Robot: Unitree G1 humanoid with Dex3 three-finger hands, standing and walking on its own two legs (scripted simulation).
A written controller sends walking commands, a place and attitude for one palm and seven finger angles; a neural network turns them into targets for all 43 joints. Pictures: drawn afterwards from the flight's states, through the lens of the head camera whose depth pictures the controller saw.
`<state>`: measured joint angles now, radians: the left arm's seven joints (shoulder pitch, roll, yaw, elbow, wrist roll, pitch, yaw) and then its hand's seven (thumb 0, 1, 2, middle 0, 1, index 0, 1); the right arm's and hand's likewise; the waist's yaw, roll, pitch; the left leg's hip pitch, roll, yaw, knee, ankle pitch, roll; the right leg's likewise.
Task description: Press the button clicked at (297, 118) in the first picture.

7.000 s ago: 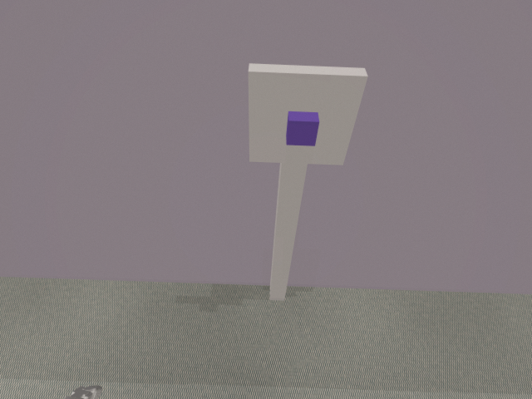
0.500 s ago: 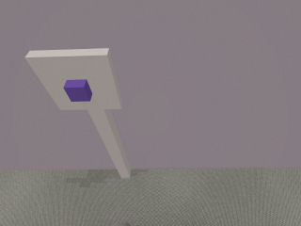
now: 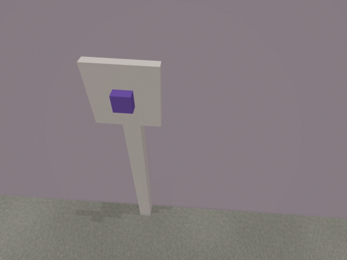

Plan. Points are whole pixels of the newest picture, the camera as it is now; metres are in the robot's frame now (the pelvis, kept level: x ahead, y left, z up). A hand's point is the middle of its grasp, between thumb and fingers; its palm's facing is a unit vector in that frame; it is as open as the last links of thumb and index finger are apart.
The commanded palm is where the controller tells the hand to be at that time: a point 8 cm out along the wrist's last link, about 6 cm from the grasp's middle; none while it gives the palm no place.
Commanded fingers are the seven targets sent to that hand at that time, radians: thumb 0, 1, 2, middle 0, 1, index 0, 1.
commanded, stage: come to a stop and stand still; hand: left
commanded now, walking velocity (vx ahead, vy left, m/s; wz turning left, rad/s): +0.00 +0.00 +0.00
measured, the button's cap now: (123, 100) +0.48 +0.18 +0.12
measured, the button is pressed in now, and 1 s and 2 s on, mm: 0 0 0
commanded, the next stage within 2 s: look again from close up in 1.12 s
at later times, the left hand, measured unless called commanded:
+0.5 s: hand out of the picture -0.07 +0.14 -0.16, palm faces +0.04 -0.98 -0.18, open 7.4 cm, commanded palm none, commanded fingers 0.00 0.90 0.90 -0.20 -0.30 -0.20 -0.30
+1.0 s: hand out of the picture -0.05 +0.09 -0.17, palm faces +0.06 -0.99 -0.15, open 7.4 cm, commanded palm none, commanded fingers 0.00 0.90 0.90 -0.20 -0.30 -0.20 -0.30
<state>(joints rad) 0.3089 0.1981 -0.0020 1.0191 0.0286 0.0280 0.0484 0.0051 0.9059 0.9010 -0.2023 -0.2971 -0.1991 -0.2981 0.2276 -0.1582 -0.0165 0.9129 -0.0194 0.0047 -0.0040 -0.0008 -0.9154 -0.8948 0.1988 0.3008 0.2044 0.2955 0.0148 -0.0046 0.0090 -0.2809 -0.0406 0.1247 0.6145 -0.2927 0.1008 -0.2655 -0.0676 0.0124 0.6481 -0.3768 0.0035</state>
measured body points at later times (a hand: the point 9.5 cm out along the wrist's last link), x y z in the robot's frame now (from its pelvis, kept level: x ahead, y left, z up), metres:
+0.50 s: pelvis -0.03 -0.02 +0.01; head -0.05 -0.02 +0.46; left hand -0.07 +0.19 -0.15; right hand -0.04 -0.25 -0.15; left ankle +0.03 +0.05 -0.72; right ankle +0.01 -0.16 -0.72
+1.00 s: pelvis -0.04 -0.06 +0.01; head -0.05 -0.05 +0.46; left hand -0.05 +0.15 -0.15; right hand -0.05 -0.26 -0.15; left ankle +0.03 +0.05 -0.72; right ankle +0.01 -0.16 -0.72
